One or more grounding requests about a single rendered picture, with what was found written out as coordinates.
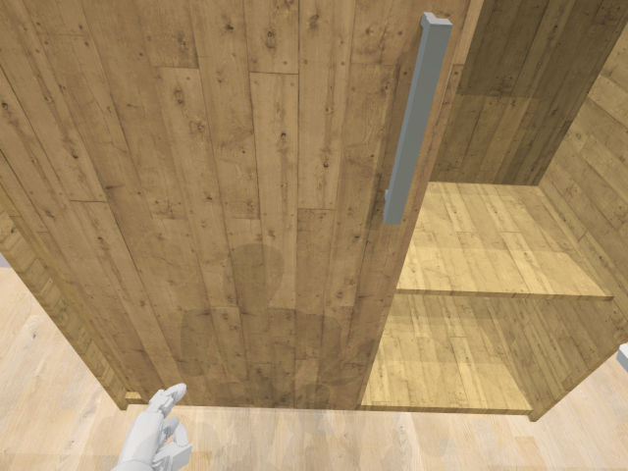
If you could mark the left robot hand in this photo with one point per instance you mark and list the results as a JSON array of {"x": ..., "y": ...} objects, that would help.
[{"x": 148, "y": 433}]

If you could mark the handle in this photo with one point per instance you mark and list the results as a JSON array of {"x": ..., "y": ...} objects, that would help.
[{"x": 431, "y": 54}]

